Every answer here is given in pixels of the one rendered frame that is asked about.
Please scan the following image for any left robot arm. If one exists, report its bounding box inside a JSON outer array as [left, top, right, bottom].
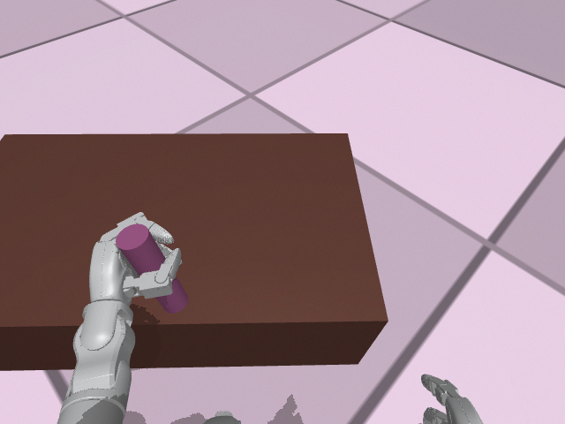
[[57, 299, 135, 424]]

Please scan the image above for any left robot hand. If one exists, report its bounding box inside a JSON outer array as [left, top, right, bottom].
[[89, 212, 183, 307]]

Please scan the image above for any right robot hand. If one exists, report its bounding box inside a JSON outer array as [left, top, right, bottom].
[[419, 375, 483, 424]]

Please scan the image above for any can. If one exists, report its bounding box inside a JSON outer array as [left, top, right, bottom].
[[116, 224, 188, 314]]

